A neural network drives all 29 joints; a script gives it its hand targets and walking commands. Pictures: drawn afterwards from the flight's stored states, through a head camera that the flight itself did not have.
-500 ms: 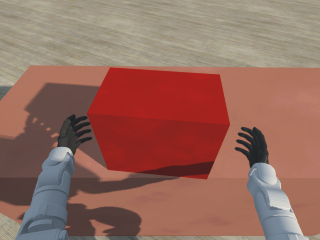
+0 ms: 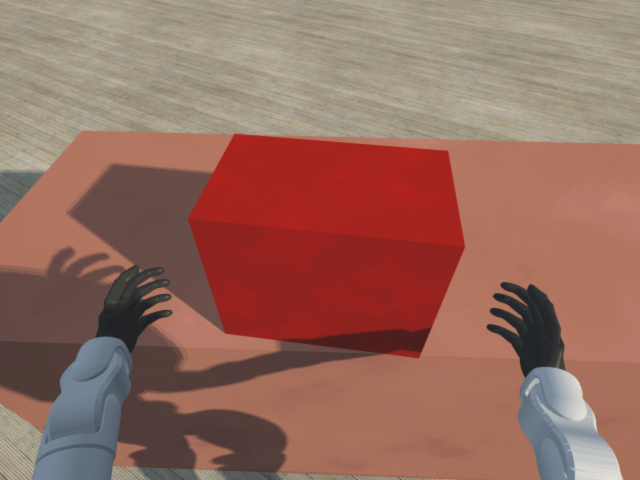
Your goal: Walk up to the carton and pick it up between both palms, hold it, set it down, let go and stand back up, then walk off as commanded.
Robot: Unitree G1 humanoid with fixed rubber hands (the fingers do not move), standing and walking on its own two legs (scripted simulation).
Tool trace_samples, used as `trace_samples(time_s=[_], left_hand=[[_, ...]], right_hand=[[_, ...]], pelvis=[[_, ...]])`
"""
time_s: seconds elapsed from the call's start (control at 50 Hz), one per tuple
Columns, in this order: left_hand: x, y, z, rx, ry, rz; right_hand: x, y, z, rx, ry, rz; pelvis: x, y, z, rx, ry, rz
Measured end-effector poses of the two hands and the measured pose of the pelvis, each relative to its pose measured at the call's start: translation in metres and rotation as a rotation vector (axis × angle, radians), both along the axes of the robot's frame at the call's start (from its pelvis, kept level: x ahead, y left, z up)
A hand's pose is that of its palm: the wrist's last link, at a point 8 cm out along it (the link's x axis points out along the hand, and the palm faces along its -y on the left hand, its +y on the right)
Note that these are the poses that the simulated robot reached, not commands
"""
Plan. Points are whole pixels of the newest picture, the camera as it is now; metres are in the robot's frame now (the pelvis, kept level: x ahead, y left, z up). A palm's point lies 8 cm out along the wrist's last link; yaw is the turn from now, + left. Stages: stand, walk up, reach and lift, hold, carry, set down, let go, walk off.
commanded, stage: set down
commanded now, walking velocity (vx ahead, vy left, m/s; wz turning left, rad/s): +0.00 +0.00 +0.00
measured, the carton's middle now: (328, 248) +0.41 -0.01 +0.07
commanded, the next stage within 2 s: none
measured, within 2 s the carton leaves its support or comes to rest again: neither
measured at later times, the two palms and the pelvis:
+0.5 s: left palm (91, 395) +0.22 +0.27 +0.04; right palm (558, 404) +0.18 -0.24 +0.06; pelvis +0.00 +0.00 +0.00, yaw +0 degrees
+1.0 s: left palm (106, 400) +0.22 +0.26 +0.03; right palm (551, 418) +0.17 -0.24 +0.04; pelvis +0.00 +0.00 +0.00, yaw +0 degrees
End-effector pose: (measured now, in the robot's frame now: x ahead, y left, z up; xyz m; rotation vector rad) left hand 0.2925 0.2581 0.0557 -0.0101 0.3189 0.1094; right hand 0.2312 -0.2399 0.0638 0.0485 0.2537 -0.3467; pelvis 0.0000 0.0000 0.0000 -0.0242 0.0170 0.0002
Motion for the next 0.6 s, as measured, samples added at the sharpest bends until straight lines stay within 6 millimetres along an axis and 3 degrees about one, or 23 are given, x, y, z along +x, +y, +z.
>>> trace_samples(time_s=[0.28,0.6], left_hand=[[-0.043,0.01,-0.009,0.011,0.03,0.017],[-0.079,0.016,-0.018,0.021,0.068,0.051]], right_hand=[[-0.041,0.001,-0.004,-0.016,0.071,0.004],[-0.058,0.004,-0.004,-0.021,0.125,0.016]], pelvis=[[-0.001,0.0,0.0,0.0,-0.001,0.0],[-0.001,0.0,0.0,0.0,-0.001,0.0]])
